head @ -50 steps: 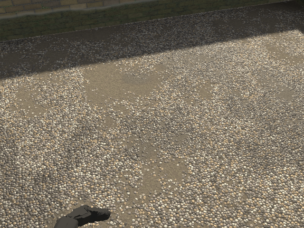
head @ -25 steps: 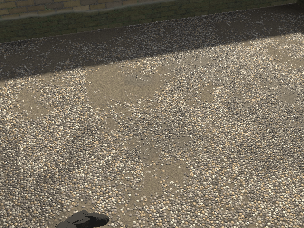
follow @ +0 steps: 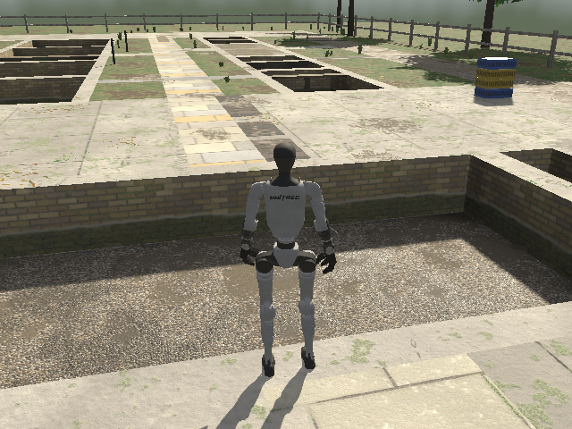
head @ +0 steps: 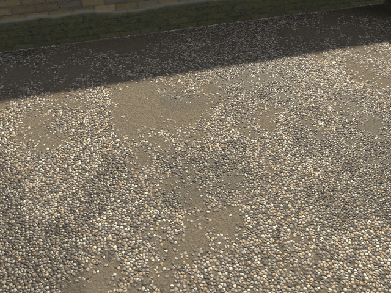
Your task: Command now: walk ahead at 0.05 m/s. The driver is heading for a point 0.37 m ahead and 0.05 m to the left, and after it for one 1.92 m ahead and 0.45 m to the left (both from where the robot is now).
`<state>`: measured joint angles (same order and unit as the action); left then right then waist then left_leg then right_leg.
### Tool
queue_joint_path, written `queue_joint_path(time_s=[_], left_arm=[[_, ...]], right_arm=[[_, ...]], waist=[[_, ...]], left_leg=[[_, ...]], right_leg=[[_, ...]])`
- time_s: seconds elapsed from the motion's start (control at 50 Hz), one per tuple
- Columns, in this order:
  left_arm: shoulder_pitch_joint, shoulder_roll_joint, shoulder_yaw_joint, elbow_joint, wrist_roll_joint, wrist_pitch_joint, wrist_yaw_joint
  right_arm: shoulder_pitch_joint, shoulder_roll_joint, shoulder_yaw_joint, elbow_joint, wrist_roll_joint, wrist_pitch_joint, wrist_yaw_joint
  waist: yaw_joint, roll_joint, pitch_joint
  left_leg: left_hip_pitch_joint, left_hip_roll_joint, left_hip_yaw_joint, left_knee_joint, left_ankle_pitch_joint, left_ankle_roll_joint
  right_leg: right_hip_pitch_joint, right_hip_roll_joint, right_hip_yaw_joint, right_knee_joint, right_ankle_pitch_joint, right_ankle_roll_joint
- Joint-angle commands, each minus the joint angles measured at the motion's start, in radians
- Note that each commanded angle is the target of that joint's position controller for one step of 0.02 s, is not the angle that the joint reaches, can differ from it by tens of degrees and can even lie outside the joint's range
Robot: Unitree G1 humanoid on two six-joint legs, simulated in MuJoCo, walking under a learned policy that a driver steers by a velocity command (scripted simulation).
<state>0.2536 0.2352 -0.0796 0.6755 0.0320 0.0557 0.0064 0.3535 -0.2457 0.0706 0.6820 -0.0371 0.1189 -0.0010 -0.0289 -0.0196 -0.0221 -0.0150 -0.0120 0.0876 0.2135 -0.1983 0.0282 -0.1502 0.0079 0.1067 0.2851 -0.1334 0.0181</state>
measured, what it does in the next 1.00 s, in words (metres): stands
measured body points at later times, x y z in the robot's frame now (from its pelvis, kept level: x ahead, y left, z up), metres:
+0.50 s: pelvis -0.01 -0.01 +0.00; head -0.01 -0.01 +0.45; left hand +0.09 +0.21 -0.12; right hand +0.03 -0.26 -0.13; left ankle -0.05 +0.10 -0.75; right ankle +0.01 -0.14 -0.75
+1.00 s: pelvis -0.01 -0.02 +0.00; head -0.01 -0.01 +0.45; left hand +0.06 +0.21 -0.13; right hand -0.01 -0.26 -0.14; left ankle -0.05 +0.10 -0.75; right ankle +0.01 -0.14 -0.75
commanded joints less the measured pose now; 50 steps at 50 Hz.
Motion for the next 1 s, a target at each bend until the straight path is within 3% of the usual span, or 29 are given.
queue_joint_path(time_s=[0.02, 0.54, 0.58, 0.82, 0.84, 0.9, 0.92, 0.96, 1.0], left_arm=[[-0.011, 0.082, 0.027, -0.066, -0.001, -0.012, 0.006], [0.057, 0.067, 0.046, -0.022, -0.013, -0.006, 0.012], [0.062, 0.070, 0.050, -0.019, -0.022, -0.007, 0.012], [0.089, 0.062, 0.054, -0.003, -0.022, -0.006, 0.014], [0.108, 0.038, 0.049, 0.020, -0.009, -0.005, 0.013], [0.110, 0.045, 0.051, 0.033, -0.017, -0.010, 0.010], [0.091, 0.069, 0.058, 0.013, -0.032, -0.013, 0.011], [0.101, 0.067, 0.058, 0.016, -0.027, -0.013, 0.014], [0.110, 0.056, 0.056, 0.018, -0.025, -0.009, 0.016]], right_arm=[[0.031, -0.108, -0.032, -0.045, 0.000, -0.008, -0.007], [0.077, -0.082, -0.037, 0.013, 0.006, -0.012, -0.020], [0.086, -0.082, -0.039, 0.020, 0.012, -0.015, -0.026], [0.107, -0.075, -0.038, 0.043, 0.014, -0.020, -0.029], [0.114, -0.052, -0.034, 0.064, -0.007, -0.018, -0.035], [0.115, -0.055, -0.036, 0.075, -0.001, -0.020, -0.040], [0.110, -0.080, -0.040, 0.059, 0.022, -0.024, -0.034], [0.125, -0.077, -0.039, 0.067, 0.019, -0.025, -0.032], [0.132, -0.067, -0.036, 0.071, 0.016, -0.023, -0.032]], waist=[[0.000, 0.017, 0.006], [0.001, 0.010, 0.044], [0.001, 0.015, 0.050], [0.002, 0.011, 0.060], [0.006, 0.014, 0.063], [0.001, 0.010, 0.105], [-0.003, 0.009, 0.103], [0.000, 0.013, 0.052], [0.002, 0.016, 0.042]], left_leg=[[0.069, 0.109, -0.127, -0.015, 0.232, 0.045], [0.022, 0.094, -0.116, -0.037, 0.079, 0.031], [0.014, 0.094, -0.113, -0.042, 0.058, 0.032], [0.006, 0.091, -0.112, -0.046, 0.050, 0.028], [0.005, 0.082, -0.101, -0.045, -0.031, 0.028], [-0.011, 0.081, -0.103, -0.050, -0.038, 0.027], [-0.008, 0.090, -0.115, -0.050, 0.056, 0.027], [0.018, 0.093, -0.113, -0.035, 0.119, 0.027], [0.021, 0.090, -0.111, -0.035, 0.115, 0.025]], right_leg=[[-0.083, -0.063, 0.059, -0.027, 0.221, -0.080], [-0.073, -0.051, 0.066, -0.076, 0.170, -0.096], [-0.068, -0.052, 0.069, -0.082, 0.156, -0.091], [-0.060, -0.045, 0.068, -0.097, 0.150, -0.090], [-0.069, -0.036, 0.061, -0.101, 0.031, -0.100], [-0.103, -0.034, 0.065, -0.113, 0.006, -0.102], [-0.092, -0.042, 0.073, -0.109, 0.136, -0.092], [-0.049, -0.044, 0.069, -0.090, 0.213, -0.087], [-0.039, -0.041, 0.066, -0.089, 0.208, -0.088]])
